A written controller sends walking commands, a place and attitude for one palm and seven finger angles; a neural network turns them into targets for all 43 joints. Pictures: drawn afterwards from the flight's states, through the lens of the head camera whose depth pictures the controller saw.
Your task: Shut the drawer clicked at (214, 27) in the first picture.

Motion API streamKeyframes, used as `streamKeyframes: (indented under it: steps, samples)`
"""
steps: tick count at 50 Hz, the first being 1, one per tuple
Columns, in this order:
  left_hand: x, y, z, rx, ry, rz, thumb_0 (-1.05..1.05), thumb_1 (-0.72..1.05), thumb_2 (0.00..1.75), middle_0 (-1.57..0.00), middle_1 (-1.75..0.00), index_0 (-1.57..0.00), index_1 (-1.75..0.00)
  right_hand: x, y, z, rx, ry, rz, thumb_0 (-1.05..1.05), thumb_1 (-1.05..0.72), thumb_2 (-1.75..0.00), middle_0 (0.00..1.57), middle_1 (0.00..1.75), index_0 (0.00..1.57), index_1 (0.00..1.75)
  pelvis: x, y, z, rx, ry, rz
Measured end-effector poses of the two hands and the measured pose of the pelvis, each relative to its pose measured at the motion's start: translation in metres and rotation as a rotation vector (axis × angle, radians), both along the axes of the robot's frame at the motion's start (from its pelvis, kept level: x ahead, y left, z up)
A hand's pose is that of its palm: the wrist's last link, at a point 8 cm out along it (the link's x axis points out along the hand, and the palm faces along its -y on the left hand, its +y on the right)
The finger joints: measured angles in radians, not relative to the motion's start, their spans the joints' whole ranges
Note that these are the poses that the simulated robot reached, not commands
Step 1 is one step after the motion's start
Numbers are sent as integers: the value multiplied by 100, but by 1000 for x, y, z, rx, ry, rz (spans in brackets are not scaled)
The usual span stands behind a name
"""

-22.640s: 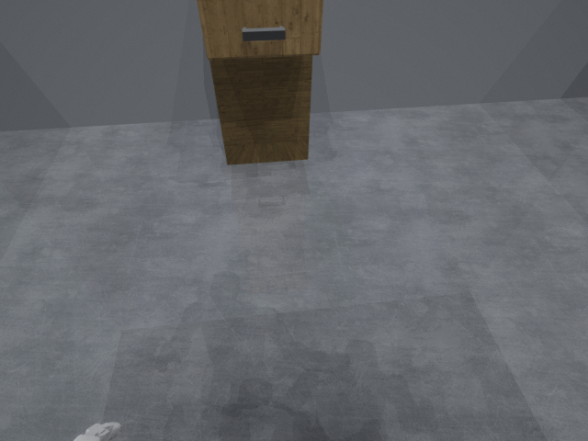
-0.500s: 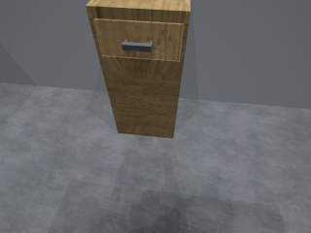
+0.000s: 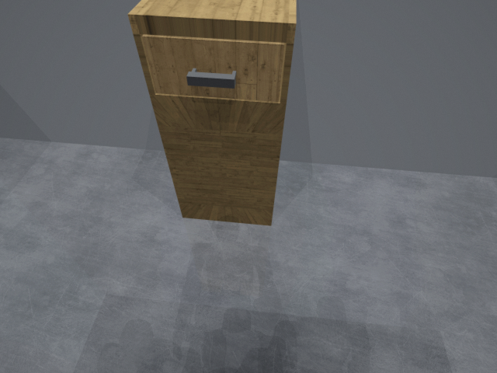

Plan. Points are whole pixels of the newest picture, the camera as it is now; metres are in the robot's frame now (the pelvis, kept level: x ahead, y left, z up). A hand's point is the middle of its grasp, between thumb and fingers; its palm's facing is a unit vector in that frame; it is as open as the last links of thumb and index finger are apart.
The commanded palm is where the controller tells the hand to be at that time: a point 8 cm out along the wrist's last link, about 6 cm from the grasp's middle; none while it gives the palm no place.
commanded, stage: look to check the result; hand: left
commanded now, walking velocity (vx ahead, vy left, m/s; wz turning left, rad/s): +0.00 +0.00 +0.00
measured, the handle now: (212, 76) +0.87 +0.15 +0.02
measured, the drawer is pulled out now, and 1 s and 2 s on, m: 0.00 0.00 0.00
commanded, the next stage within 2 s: stand and wait in 0.48 s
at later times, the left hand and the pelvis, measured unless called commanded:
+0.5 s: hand out of the picture +0.01 +0.16 -0.17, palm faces +0.04 -0.98 -0.18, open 7.4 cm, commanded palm none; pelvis +0.01 -0.01 +0.00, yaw +0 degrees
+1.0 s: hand out of the picture +0.02 +0.16 -0.17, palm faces +0.04 -0.98 -0.21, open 7.4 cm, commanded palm none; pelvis +0.02 -0.02 +0.00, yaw +0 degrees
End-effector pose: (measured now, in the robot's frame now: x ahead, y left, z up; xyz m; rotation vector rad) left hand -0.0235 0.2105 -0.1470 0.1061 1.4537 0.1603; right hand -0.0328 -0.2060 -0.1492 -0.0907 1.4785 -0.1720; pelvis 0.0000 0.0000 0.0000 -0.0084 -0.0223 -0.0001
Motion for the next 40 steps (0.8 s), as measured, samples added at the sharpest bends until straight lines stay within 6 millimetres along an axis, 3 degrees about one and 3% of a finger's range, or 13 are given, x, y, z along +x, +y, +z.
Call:
streamKeyframes:
  steps: [19, 40]
  samples:
    - [17, -3, 3, 12, -16, -8, 0, 90, 90, -20, -30, -20, -30, 31, -13, -1, -8, -45, 22, 1, -91, -90, 20, 30, 20, 30, 9, -7, 1, 4, -5, -2]
    - [38, -1, 6, 35, -47, -18, 0, 90, 90, -20, -30, -20, -30, 42, -29, 0, -23, -48, 32, 0, -91, -90, 20, 30, 20, 30, 17, -15, 2, 7, -8, 0]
